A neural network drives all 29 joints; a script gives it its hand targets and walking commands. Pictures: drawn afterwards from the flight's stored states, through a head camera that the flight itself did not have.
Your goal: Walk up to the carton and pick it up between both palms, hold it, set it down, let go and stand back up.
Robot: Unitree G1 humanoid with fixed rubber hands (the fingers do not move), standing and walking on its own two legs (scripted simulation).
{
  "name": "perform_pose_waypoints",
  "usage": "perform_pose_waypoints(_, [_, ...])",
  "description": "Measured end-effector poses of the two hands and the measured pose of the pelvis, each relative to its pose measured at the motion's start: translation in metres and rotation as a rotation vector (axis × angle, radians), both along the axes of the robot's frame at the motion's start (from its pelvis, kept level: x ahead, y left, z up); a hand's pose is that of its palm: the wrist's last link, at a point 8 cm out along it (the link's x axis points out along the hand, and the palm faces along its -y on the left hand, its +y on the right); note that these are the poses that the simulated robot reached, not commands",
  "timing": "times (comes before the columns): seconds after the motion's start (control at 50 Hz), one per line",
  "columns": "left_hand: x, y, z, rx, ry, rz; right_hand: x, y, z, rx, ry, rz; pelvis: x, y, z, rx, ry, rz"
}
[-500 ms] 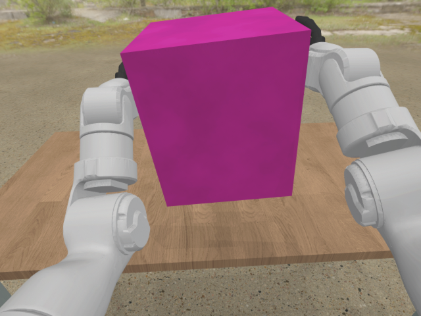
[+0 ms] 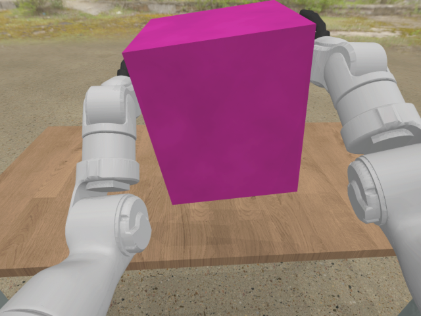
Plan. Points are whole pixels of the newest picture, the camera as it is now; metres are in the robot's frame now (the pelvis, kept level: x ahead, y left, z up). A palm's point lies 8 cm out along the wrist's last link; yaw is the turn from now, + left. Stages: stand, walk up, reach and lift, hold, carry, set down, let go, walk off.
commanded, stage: hold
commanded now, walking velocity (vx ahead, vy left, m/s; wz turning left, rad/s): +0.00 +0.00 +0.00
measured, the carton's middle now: (222, 103) +0.36 +0.00 +0.31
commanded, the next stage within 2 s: none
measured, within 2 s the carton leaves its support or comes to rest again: neither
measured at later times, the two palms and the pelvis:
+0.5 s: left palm (126, 84) +0.38 +0.15 +0.34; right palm (313, 56) +0.37 -0.15 +0.39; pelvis +0.00 +0.00 +0.00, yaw +0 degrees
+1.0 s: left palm (131, 91) +0.38 +0.15 +0.33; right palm (316, 61) +0.37 -0.15 +0.38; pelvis +0.00 +0.00 +0.00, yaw +0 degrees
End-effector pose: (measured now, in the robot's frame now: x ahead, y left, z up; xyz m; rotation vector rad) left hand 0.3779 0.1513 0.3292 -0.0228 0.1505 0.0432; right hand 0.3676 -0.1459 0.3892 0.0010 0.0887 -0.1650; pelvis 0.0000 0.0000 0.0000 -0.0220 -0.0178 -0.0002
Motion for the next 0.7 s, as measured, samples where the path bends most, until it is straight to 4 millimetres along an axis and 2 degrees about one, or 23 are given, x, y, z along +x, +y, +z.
perform_pose_waypoints(0.22, [-0.007, 0.002, 0.004, 0.014, 0.004, 0.021, -0.002, 0.0, -0.007, 0.007, 0.006, 0.019, 0.001, -0.002, 0.0, 0.0, -0.011, 0.011])
perform_pose_waypoints(0.42, [-0.001, 0.002, 0.012, 0.001, -0.003, 0.007, -0.001, -0.001, 0.0, 0.004, 0.001, 0.006, 0.0, -0.004, 0.0, 0.002, 0.002, 0.009])
perform_pose_waypoints(0.7, [0.005, 0.007, -0.003, 0.008, 0.019, 0.004, 0.008, 0.005, -0.011, 0.003, 0.028, 0.007, 0.006, -0.001, 0.0, 0.0, -0.004, 0.007])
